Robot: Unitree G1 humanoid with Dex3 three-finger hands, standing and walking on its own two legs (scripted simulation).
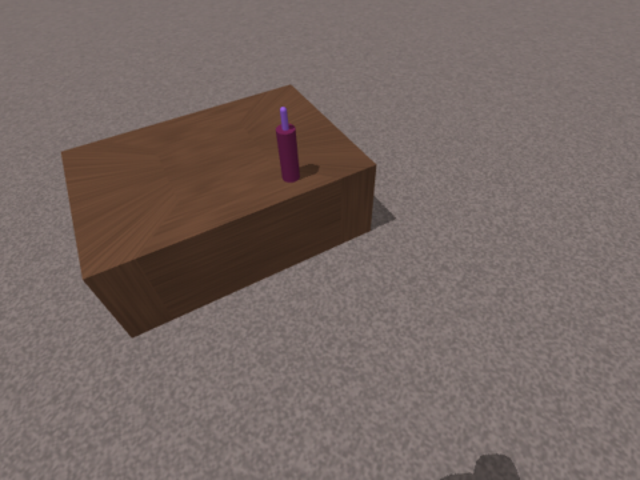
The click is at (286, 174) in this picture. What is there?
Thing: necked bottle
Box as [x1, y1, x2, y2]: [276, 107, 299, 182]
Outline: 281,107 281,124 276,127 276,135 282,178 285,181 291,182 295,181 299,177 294,126 287,122 285,107
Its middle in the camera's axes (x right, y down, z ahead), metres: -0.11 -0.31 +1.29
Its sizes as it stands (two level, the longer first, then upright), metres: 0.064 0.064 0.275
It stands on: a support 0.36 m high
